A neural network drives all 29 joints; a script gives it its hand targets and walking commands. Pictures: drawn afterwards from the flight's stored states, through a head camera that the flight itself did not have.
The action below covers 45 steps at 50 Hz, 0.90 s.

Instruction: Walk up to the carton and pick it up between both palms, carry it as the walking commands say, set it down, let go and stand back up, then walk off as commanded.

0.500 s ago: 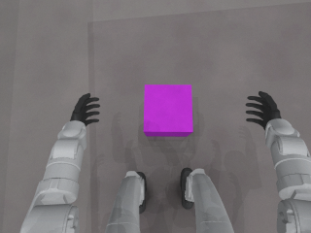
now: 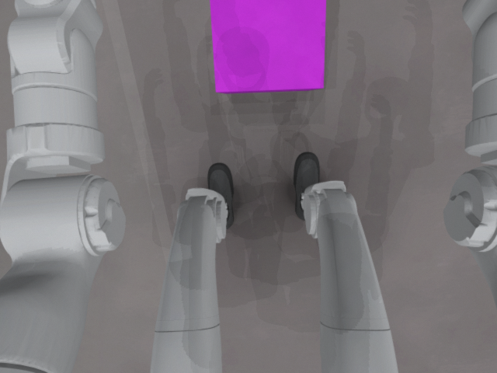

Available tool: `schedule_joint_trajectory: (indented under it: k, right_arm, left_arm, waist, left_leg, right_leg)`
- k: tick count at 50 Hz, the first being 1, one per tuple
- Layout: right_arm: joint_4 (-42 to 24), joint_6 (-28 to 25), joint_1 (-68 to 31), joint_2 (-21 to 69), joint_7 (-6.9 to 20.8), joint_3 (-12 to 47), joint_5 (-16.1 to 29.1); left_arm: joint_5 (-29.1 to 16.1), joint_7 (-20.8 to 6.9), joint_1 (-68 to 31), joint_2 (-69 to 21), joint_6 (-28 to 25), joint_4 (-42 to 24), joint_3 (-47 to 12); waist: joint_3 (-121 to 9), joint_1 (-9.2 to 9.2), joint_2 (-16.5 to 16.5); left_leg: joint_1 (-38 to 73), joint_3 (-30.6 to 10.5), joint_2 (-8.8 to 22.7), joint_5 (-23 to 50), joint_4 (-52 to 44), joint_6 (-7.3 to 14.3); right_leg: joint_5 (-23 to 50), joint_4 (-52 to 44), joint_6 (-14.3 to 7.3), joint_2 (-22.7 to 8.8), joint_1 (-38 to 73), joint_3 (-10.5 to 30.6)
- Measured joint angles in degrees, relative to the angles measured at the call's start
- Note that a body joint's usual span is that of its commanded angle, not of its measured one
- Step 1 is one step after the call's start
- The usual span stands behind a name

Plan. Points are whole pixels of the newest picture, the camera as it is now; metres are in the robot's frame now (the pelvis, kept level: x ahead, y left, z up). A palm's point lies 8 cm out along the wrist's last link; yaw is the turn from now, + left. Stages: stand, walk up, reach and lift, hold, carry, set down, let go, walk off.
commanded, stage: reach and lift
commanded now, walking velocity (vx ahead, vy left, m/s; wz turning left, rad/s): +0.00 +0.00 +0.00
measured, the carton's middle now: (267, 39) +0.55 -0.02 -0.56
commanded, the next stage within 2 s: none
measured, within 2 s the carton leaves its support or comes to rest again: neither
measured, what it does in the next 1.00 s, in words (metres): lowers itself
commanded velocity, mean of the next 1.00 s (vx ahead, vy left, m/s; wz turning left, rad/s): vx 0.00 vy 0.00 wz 0.00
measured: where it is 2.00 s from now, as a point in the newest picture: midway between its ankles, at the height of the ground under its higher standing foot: (264, 203)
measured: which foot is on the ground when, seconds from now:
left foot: down 0.00-1.00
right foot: down 0.00-1.00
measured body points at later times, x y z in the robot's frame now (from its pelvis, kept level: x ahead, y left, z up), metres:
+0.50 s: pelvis -0.02 +0.01 -0.09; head +0.35 +0.01 +0.15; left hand +0.57 +0.19 -0.23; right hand +0.57 -0.22 -0.22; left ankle +0.10 +0.13 -0.63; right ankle +0.12 -0.12 -0.63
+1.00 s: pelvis -0.02 +0.00 -0.22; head +0.36 +0.00 +0.00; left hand +0.57 +0.18 -0.39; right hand +0.57 -0.22 -0.38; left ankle +0.09 +0.13 -0.63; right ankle +0.12 -0.12 -0.63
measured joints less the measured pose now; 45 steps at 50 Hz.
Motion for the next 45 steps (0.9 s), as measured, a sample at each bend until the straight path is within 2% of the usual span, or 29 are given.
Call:
schedule_joint_trajectory:
  k: [3, 6, 10, 14, 18, 22, 26, 29, 32, 34, 37, 40, 45]
  right_arm:
    - [-1.4, 1.7, -0.9, -0.5, -1.0, 0.8, 2.1]
    - [-5.2, 2.4, 1.1, 0.0, -1.5, 2.1, 4.0]
    - [-4.3, 1.7, 1.1, 0.7, -1.4, 0.9, 3.2]
    - [-1.0, -0.1, 0.9, 0.4, -0.7, -1.5, 1.7]
    - [7.3, -2.2, -0.9, -0.3, 0.8, -2.7, -0.5]
    - [10.2, -4.6, -4.0, -1.3, 1.4, -2.4, 0.5]
    - [13.6, -3.8, -8.8, -3.1, 0.8, -0.9, 2.0]
    - [13.5, -1.7, -10.7, -4.0, -0.2, 0.7, 4.4]
    - [9.8, 0.2, -10.6, -5.5, -1.9, 2.8, 7.1]
    - [9.4, 1.1, -11.1, -6.3, -2.8, 4.1, 8.1]
    - [10.2, 2.3, -11.9, -6.3, -3.6, 5.5, 8.2]
    - [10.0, 1.4, -11.6, -5.4, -4.3, 5.7, 8.2]
    - [14.5, -1.3, -12.4, -5.2, -4.1, 7.1, 8.7]
  left_arm:
    - [-1.3, 1.0, -1.1, 0.1, 1.5, -1.4, -0.7]
    - [-3.4, 2.0, 1.3, -0.3, 2.4, -6.1, -1.7]
    - [-1.8, 1.9, 1.9, -1.1, 2.0, -7.3, -1.8]
    - [-0.9, 1.6, 1.0, -1.6, 0.9, -4.0, -1.2]
    - [-0.6, 0.9, -1.4, -1.5, -0.5, 5.7, -1.8]
    - [-0.9, 2.6, -4.6, -1.5, -2.3, 7.4, -3.1]
    - [-2.2, 4.0, -10.1, -0.5, -1.3, 11.1, -4.7]
    - [-4.9, 5.7, -12.0, 0.7, 1.0, 10.1, -6.8]
    - [-7.6, 7.6, -11.9, 1.1, 2.7, 5.7, -9.5]
    - [-9.0, 8.1, -12.2, 1.4, 3.8, 6.1, -10.6]
    - [-9.9, 8.2, -12.2, 2.3, 5.0, 7.0, -9.9]
    - [-10.2, 8.0, -11.3, 3.3, 3.8, 6.3, -10.0]
    - [-9.6, 6.2, -13.2, 3.2, 0.4, 12.6, -10.8]
  waist:
    - [-1.0, 0.07, 0.0]
    - [-1.3, -0.05, -0.7]
    - [-1.5, -0.13, -0.9]
    - [-1.6, 0.07, 0.1]
    - [-4.3, -0.22, 0.4]
    - [-3.0, -0.16, 0.3]
    - [-1.6, -0.11, 0.6]
    - [-1.5, -0.11, 0.7]
    - [-1.3, 0.47, 1.3]
    - [-1.4, 0.78, 1.9]
    - [-1.4, 0.54, 1.6]
    - [-1.4, 0.0, 0.7]
    - [-1.6, -0.39, -0.2]
  left_leg:
    - [-3.9, -0.4, 0.1, -0.4, 1.4, -0.1]
    - [-4.9, -0.6, -0.3, -1.0, 2.2, -0.2]
    - [-5.2, -1.1, -0.7, -1.5, 3.0, -0.3]
    - [-5.7, -1.9, -1.0, -1.9, 4.8, -0.1]
    - [-9.8, -1.9, -1.4, -2.8, 8.8, 0.3]
    - [-14.1, -1.6, -1.4, -4.7, 15.9, 0.7]
    - [-20.8, -1.5, -1.6, -6.7, 24.6, 0.9]
    - [-26.4, -1.6, -1.6, -7.7, 30.4, 0.9]
    - [-30.6, -1.6, -1.6, -8.6, 35.1, 0.8]
    - [-32.6, -1.7, -1.7, -9.2, 37.5, 0.7]
    - [-34.6, -1.5, -1.7, -9.7, 39.8, 0.5]
    - [-36.0, -1.5, -1.5, -10.2, 41.3, 0.2]
    - [-38.4, -2.0, -1.5, -11.2, 44.7, -0.4]
  right_leg:
    - [-0.4, 1.2, -0.2, 0.0, -3.6, -0.3]
    - [-1.1, 2.2, -0.2, 0.0, -4.8, -0.1]
    - [-1.7, 3.0, 0.1, -0.3, -4.9, -0.1]
    - [-2.1, 4.1, 0.6, 0.0, -4.7, -0.1]
    - [-3.0, 7.9, 1.1, -0.4, -8.6, 0.2]
    - [-4.6, 14.7, 1.4, -0.3, -13.0, 0.8]
    - [-6.5, 23.3, 1.7, -0.4, -19.6, 1.3]
    - [-7.4, 29.0, 1.8, -0.3, -25.2, 1.5]
    - [-8.3, 33.7, 1.8, -0.2, -29.6, 1.7]
    - [-8.9, 36.3, 1.7, -0.3, -31.6, 1.8]
    - [-9.4, 38.9, 1.6, -0.1, -34.0, 2.1]
    - [-9.8, 40.6, 1.3, 0.1, -35.7, 2.2]
    - [-10.8, 44.1, 0.9, 0.2, -38.3, 1.9]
